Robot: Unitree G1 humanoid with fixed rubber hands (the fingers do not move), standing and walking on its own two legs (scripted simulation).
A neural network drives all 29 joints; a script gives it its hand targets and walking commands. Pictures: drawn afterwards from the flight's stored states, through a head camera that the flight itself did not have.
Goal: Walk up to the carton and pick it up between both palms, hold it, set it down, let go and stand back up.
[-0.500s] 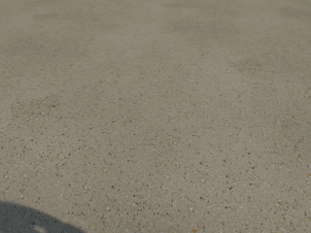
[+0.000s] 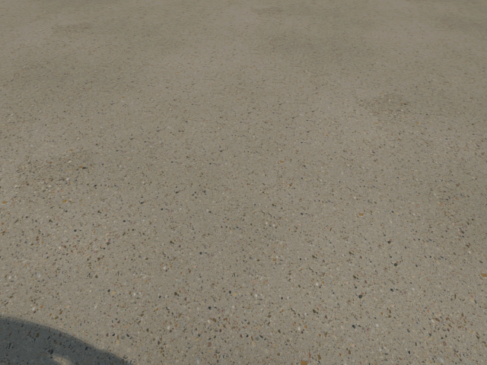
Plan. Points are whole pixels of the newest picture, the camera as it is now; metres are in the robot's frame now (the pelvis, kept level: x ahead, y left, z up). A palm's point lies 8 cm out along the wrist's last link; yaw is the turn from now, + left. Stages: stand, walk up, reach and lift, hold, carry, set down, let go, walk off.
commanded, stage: stand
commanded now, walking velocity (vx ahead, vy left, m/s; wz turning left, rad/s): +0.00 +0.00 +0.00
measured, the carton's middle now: out of the picture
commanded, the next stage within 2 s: walk up in 0.20 s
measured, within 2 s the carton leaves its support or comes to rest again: neither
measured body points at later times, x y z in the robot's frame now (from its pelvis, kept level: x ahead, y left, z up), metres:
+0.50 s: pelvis -0.02 +0.01 -0.01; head +0.01 +0.01 +0.43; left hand -0.01 +0.23 -0.17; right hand -0.01 -0.22 -0.17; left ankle +0.02 +0.11 -0.74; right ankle +0.01 -0.12 -0.74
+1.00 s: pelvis -0.11 +0.08 -0.01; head -0.06 +0.11 +0.43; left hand -0.03 +0.34 -0.15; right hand +0.09 -0.11 -0.13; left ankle -0.05 +0.15 -0.74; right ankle -0.08 -0.03 -0.68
